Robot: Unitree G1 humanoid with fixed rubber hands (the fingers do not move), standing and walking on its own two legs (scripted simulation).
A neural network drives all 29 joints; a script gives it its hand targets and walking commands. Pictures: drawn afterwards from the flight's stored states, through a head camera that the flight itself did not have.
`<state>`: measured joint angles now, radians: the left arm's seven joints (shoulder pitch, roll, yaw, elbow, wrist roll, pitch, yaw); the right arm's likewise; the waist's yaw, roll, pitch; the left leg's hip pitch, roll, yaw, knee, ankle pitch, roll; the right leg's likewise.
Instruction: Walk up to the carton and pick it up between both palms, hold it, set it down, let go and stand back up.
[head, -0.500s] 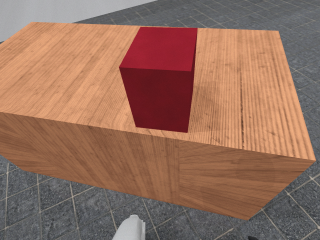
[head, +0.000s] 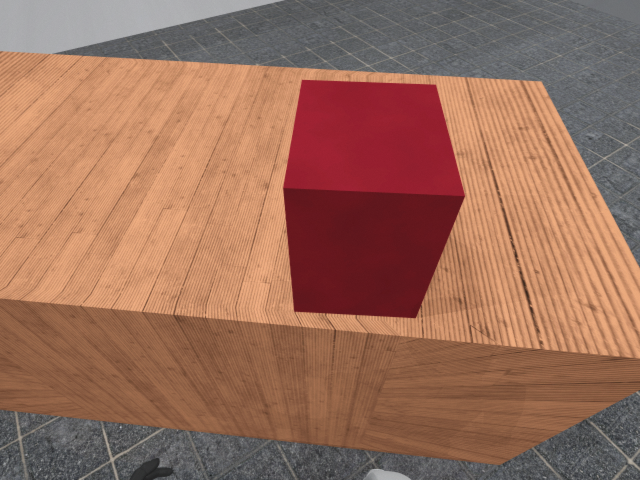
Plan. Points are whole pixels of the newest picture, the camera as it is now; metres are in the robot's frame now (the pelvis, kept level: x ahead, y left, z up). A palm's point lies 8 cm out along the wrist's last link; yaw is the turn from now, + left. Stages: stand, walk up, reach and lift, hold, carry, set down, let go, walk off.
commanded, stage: walk up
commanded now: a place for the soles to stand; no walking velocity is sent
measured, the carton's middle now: (361, 204) +0.46 -0.05 +0.08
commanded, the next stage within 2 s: none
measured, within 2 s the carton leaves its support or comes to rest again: neither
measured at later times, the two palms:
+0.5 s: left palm out of the picture +0.08 +0.25 -0.11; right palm out of the picture +0.03 -0.23 -0.10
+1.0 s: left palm out of the picture +0.07 +0.25 -0.10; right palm out of the picture -0.01 -0.25 -0.12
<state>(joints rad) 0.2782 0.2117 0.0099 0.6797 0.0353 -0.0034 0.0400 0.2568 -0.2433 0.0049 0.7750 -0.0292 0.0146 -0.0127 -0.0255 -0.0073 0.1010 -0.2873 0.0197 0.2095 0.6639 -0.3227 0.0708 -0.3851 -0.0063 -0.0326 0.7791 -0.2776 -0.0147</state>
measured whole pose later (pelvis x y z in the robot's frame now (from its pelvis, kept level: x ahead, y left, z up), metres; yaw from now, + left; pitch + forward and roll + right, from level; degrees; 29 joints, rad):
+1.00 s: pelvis -0.01 +0.00 +0.01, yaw -6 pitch -1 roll +1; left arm 0.25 0.25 -0.03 0.89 0.00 0.02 0.00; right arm 0.33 -0.28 0.04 0.88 -0.01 -0.01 -0.02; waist 0.00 0.01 0.03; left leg -0.15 0.04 0.08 0.50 -0.33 -0.02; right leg -0.35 0.03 0.03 0.54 -0.17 -0.03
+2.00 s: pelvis +0.00 +0.00 +0.01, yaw -15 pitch -1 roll +1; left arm 0.25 0.27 -0.02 0.86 0.03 0.04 0.00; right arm 0.33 -0.28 0.02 0.88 -0.02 0.00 -0.03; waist 0.00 -0.02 0.04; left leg -0.11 0.02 0.10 0.54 -0.41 0.00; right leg -0.36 0.08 0.09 0.59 -0.18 -0.03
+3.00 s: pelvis +0.00 +0.01 +0.00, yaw -7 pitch -4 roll -2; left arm 0.15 0.24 0.04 0.34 0.12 0.58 -0.06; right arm 0.07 -0.27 -0.07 0.76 0.04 0.06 0.02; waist -0.04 0.01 0.16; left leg -0.18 0.05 0.00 0.71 -0.47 -0.01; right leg -0.33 0.03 -0.08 0.64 -0.25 -0.04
